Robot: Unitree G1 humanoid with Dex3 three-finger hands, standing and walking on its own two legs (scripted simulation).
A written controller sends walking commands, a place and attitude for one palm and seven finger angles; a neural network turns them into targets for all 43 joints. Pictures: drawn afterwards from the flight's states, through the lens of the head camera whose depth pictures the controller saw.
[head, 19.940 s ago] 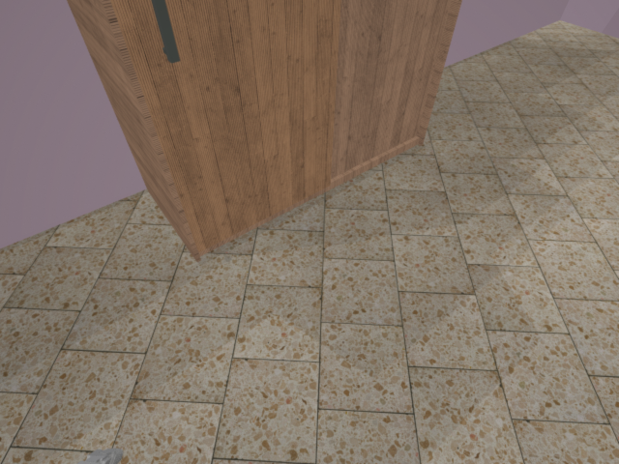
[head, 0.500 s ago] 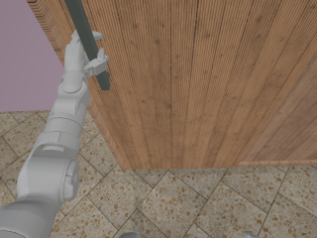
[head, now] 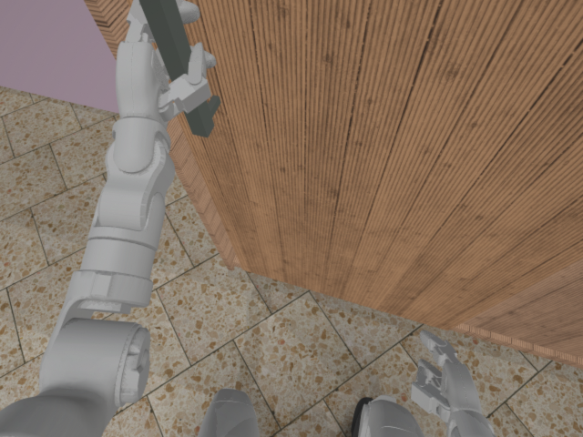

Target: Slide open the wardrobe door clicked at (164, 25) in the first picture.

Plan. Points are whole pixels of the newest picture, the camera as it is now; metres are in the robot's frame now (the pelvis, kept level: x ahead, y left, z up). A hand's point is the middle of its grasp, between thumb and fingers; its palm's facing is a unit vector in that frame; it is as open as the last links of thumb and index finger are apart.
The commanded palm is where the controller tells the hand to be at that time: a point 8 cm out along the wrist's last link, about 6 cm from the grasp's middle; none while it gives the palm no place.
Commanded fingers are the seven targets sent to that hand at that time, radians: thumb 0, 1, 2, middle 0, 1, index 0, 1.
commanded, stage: step sideways, sliding the door along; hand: left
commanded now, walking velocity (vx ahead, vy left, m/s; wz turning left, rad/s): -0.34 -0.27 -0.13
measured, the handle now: (174, 7) +0.48 +0.23 +0.24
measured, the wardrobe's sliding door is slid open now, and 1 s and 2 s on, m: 0.04 0.39 0.52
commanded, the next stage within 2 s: stop walking and hold the door there in 1.90 s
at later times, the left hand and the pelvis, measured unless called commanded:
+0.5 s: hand (323, 104) +0.43 +0.06 +0.18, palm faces +0.40 -0.91 -0.09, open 7.0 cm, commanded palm +0.39 +0.03 +0.19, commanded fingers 0.00 0.90 0.90 -0.45 -1.40 -0.45 -1.40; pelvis +0.08 -0.17 +0.00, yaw +4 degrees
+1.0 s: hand (539, 156) +0.40 -0.15 +0.19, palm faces +0.14 -0.99 +0.00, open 7.0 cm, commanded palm +0.37 -0.16 +0.18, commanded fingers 0.00 0.90 0.90 -0.45 -1.40 -0.45 -1.40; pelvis +0.07 -0.28 +0.02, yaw -2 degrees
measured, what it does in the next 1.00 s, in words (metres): steps to the right: left foot, then right foot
